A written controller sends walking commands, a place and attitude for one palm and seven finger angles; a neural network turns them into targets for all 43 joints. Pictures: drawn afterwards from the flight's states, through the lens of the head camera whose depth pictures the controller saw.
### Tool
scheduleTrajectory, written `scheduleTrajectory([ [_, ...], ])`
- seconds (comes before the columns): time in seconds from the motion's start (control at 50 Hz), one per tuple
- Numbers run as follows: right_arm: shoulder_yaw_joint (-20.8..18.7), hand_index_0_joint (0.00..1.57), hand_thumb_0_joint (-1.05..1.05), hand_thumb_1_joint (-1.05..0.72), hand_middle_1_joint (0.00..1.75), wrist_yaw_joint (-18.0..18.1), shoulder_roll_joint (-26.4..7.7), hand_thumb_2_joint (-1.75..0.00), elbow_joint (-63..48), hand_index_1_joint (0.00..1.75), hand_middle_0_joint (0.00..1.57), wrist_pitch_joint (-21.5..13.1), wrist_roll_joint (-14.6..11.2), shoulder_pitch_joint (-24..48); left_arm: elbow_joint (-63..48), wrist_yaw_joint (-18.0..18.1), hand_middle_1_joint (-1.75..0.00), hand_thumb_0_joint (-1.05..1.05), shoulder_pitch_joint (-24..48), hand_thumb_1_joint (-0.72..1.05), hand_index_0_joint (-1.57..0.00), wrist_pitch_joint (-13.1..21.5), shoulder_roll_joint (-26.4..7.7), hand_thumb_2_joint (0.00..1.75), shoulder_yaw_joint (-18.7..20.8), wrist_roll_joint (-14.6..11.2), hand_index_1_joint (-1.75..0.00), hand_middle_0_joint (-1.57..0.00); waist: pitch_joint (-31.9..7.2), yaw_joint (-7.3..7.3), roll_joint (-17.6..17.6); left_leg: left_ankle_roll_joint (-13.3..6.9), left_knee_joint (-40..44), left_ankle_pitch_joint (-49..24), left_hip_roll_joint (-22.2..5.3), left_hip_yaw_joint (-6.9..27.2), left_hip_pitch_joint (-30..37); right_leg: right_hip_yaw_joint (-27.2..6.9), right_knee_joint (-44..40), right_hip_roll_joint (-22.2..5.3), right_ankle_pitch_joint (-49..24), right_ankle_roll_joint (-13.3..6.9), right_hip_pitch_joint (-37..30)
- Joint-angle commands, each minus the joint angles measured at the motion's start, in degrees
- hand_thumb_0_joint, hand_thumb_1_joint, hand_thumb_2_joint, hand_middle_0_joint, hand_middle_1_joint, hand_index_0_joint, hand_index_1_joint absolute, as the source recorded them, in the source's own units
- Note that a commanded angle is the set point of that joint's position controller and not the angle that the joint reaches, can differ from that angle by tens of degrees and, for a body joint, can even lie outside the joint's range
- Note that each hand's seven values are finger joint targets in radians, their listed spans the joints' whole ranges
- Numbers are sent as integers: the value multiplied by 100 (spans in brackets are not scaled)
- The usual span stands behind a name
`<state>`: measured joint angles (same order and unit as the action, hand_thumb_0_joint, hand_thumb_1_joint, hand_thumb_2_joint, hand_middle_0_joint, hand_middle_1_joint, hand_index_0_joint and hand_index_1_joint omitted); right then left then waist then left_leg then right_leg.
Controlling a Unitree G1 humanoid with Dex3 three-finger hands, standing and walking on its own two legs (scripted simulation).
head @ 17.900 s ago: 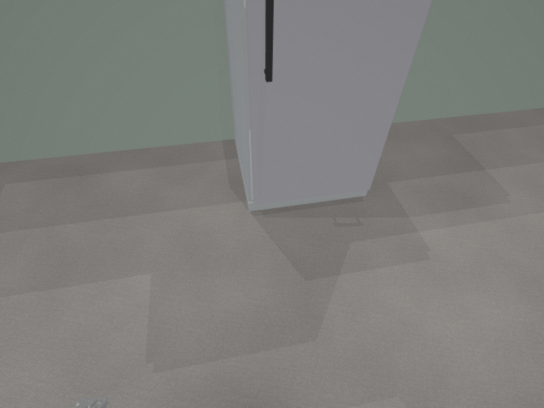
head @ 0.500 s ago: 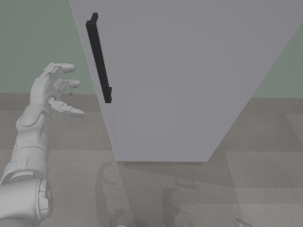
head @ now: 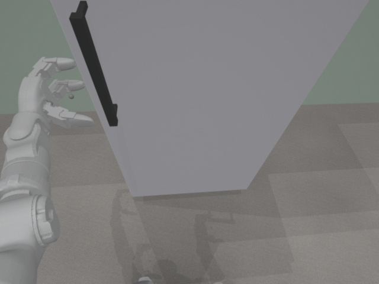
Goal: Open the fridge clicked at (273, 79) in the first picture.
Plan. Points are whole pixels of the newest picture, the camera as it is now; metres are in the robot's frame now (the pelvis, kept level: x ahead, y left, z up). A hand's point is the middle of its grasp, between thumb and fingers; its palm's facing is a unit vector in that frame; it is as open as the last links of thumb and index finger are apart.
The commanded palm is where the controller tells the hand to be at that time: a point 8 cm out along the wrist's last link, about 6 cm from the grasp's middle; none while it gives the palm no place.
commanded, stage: move the hooked fingers beside the handle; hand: left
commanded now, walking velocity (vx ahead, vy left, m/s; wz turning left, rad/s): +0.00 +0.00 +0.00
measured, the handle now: (100, 75) +0.52 +0.17 +0.13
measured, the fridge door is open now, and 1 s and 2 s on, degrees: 0 0 0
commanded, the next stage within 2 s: feel for the door with the fingertips in 0.66 s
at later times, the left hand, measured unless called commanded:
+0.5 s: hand (71, 101) +0.46 +0.23 +0.12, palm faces +0.04 -1.00 +0.02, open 14.0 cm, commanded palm +0.44 +0.28 +0.12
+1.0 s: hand (77, 101) +0.46 +0.21 +0.12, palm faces +0.02 -1.00 +0.02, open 14.0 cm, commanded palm +0.43 +0.26 +0.12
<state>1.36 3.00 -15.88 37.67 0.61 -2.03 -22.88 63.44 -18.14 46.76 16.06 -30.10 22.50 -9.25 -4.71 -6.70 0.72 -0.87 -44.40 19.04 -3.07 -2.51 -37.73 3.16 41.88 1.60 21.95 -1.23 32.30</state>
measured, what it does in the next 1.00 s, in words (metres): stands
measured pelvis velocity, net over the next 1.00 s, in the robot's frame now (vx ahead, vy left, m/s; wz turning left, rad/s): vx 0.00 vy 0.01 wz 0.01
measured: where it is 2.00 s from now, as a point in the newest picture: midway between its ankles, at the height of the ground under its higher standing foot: outside the picture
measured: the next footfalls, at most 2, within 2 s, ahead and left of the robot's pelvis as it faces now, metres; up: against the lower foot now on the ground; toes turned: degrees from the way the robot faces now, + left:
none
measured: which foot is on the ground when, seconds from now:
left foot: down 0.00-1.00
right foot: down 0.00-1.00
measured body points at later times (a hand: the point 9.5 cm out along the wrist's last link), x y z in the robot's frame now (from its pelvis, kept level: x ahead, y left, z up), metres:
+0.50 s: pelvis +0.00 +0.01 +0.00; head +0.07 +0.02 +0.44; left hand +0.45 +0.28 +0.12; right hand +0.07 -0.26 -0.11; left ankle +0.02 +0.11 -0.71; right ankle -0.02 -0.11 -0.71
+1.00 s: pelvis +0.00 +0.01 +0.00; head +0.07 +0.02 +0.44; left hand +0.45 +0.27 +0.12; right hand +0.04 -0.27 -0.11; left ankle +0.02 +0.11 -0.71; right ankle -0.02 -0.11 -0.71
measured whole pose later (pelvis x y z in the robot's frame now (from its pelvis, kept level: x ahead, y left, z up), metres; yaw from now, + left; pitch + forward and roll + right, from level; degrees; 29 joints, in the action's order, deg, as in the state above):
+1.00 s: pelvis +0.00 +0.01 +0.00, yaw +1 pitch +12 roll -2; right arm 1.0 2.6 -15.6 37.6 1.4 -2.0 -22.4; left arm 59.8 -15.8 45.0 15.6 -26.2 18.8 -10.2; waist -5.1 -5.8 0.9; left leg -1.2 -45.8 19.8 -2.6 -1.8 -38.4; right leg 3.7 42.5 1.3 22.6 -0.9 32.2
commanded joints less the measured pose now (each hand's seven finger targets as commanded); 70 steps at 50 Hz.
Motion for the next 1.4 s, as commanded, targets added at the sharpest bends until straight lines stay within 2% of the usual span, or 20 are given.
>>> scheduleTrajectory([
  [0.0,-364,20,0,-90,30,65,-954,-90,-614,30,20,-82,-28,-440,-1394,-65,-120,0,1959,-50,-30,380,-1539,30,290,-143,-120,-30,-2312,206,386,-179,278,-1922,206,280,1830,-233,-417,107,-2354,72,-540],
  [0.08,-360,20,0,-90,30,93,-955,-90,-638,30,20,-17,-39,-429,-1566,-57,-120,0,2097,-50,-30,354,-1651,30,335,-179,-120,-30,-2028,151,301,-193,302,-1723,207,276,1634,-225,-455,103,-2201,62,-556],
  [0.12,-354,20,0,-90,30,101,-930,-90,-606,30,20,-21,-56,-398,-1599,-42,-120,0,2265,-50,-30,361,-1443,30,133,-145,-120,-30,-1963,48,440,-179,306,-1677,186,309,1794,-210,-474,115,-2075,70,-305],
  [0.16,-383,20,0,-90,30,95,-952,-90,-571,30,20,-39,-37,-413,-1860,-4,-120,0,2410,-50,-30,450,-1584,30,267,-149,-120,-30,-2238,104,689,-146,278,-1776,176,375,2059,-202,-437,125,-2030,40,-268],
  [0.2,-388,20,0,-90,30,84,-926,-90,-579,30,20,-54,-39,-393,-1951,12,-120,0,2263,-50,-30,495,-1410,30,219,-194,-120,-30,-2440,106,649,-142,229,-2048,168,392,2283,-181,-411,142,-2185,36,-286],
  [0.3,-359,20,0,-90,30,83,-921,-90,-513,30,20,-59,-66,-329,-1549,-23,-120,0,2315,-50,-30,288,-941,30,-218,-176,-120,-30,-1890,-27,542,-133,283,-1782,152,439,2118,-114,-453,129,-1896,33,68],
  [0.38,-340,20,0,-90,30,89,-962,-90,-521,30,20,-68,-21,-361,-1421,127,-120,0,2466,-50,-30,267,-1218,30,24,-164,-120,-30,-1858,3,292,-144,287,-1573,165,486,1935,-113,-452,109,-1692,23,10],
  [0.44,-345,20,0,-90,30,54,-927,-90,-567,30,20,-93,-9,-321,-1716,178,-120,0,2562,-50,-30,423,-1251,30,37,-93,-120,-30,-2317,81,654,-97,230,-1883,165,489,2199,-134,-342,104,-1897,20,-54],
  [0.54,-328,20,0,-90,30,34,-922,-90,-598,30,20,-54,-17,-293,-1469,188,-120,0,2308,-50,-30,401,-1100,30,-52,-80,-120,-30,-2101,90,467,-103,233,-1786,166,466,2041,-125,-350,120,-1874,30,-45],
  [0.68,-325,20,0,-90,30,99,-956,-90,-598,30,20,-33,-21,-346,-1546,148,-120,0,2457,-50,-30,443,-1433,30,153,-107,-120,-30,-2156,70,317,-149,229,-1628,188,433,1855,-169,-387,113,-1873,34,-250],
  [0.74,-336,20,0,-90,30,88,-921,-90,-547,30,20,-49,-34,-318,-1654,94,-120,0,2517,-50,-30,492,-1228,30,-14,-127,-120,-30,-2215,28,635,-118,224,-1710,169,439,2104,-155,-399,126,-1869,36,-82],
  [0.78,-334,20,0,-90,30,85,-929,-90,-549,30,20,-48,-32,-355,-1521,49,-120,0,2279,-50,-30,443,-1109,30,-43,-211,-120,-30,-2119,34,389,-149,222,-1674,184,428,1970,-145,-434,134,-1873,31,-162],
  [0.86,-340,20,0,-90,30,87,-932,-90,-520,30,20,-55,-47,-331,-1457,62,-120,0,2457,-50,-30,302,-959,30,-213,-194,-120,-30,-1858,-31,412,-147,295,-1387,175,434,1831,-137,-475,117,-1646,46,19],
  [0.94,-368,20,0,-90,30,41,-900,-90,-493,30,20,-99,-17,-347,-1784,252,-120,0,2546,-50,-30,404,-796,30,-260,-179,-120,-30,-2174,7,650,-106,249,-1638,163,496,2188,-107,-413,134,-1674,19,91],
  [0.98,-378,20,0,-90,30,15,-897,-90,-497,30,20,-107,5,-386,-1843,360,-120,0,2426,-50,-30,428,-733,30,-235,-167,-120,-30,-2274,49,485,-111,219,-1788,170,508,2193,-72,-370,145,-1763,9,-6],
  [1.02,-393,20,0,-90,30,-25,-862,-90,-509,30,20,-113,3,-329,-1944,467,-120,0,2343,-50,-30,403,-567,30,-329,-116,-120,-30,-2288,70,641,-92,223,-1914,161,477,2271,-76,-346,144,-1887,21,23],
  [1.08,-384,20,0,-90,30,-52,-864,-90,-534,30,20,-107,12,-327,-1940,612,-120,0,2300,-50,-30,362,-542,30,-317,-79,-120,-30,-2107,84,385,-106,243,-1787,179,472,2083,-63,-350,148,-1855,17,-71],
  [1.2,-354,20,0,-90,30,-26,-846,-90,-521,30,20,-115,19,-275,-1762,869,-120,0,2576,-50,-30,453,-844,30,-89,107,-120,-30,-2074,90,319,-115,275,-1491,206,402,1883,-169,-380,114,-1781,46,-180],
  [1.34,-325,20,0,-90,30,15,-855,-90,-455,30,20,-124,-3,-323,-1236,656,-120,0,2820,-50,-30,451,-793,30,-258,93,-120,-30,-1888,-85,188,-155,250,-1314,229,331,1625,-245,-453,90,-1882,84,-218],
  [1.38,-330,20,0,-90,30,26,-883,-90,-475,30,20,-105,12,-385,-1202,604,-120,0,2689,-50,-30,471,-1018,30,-73,72,-120,-30,-2090,-17,213,-163,215,-1426,243,335,1623,-244,-413,87,-1976,64,-370],
])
